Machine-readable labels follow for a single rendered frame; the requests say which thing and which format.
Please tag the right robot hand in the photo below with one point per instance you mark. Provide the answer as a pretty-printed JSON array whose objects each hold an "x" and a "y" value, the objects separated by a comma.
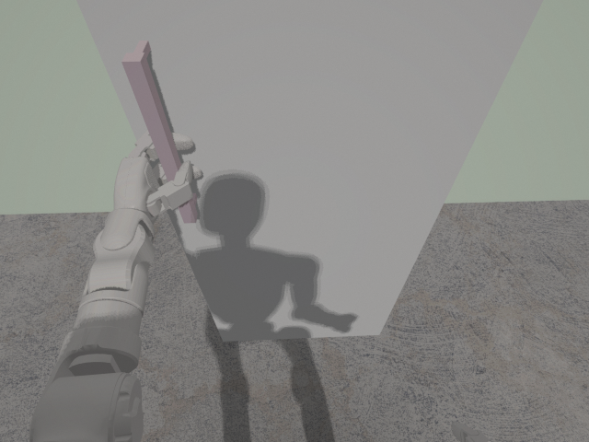
[{"x": 466, "y": 434}]

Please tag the left robot hand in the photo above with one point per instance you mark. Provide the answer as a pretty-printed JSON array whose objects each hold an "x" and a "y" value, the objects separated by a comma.
[{"x": 138, "y": 186}]

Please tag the left robot upper arm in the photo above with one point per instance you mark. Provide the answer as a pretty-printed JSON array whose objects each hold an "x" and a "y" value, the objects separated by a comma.
[{"x": 91, "y": 408}]

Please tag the robot left forearm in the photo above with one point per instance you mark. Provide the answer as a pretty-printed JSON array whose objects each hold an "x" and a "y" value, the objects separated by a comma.
[{"x": 105, "y": 338}]

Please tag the handle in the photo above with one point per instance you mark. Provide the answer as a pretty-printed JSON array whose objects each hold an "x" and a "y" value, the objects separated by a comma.
[{"x": 138, "y": 72}]

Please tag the fridge door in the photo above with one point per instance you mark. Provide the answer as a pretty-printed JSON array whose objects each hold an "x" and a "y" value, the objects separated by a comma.
[{"x": 328, "y": 133}]

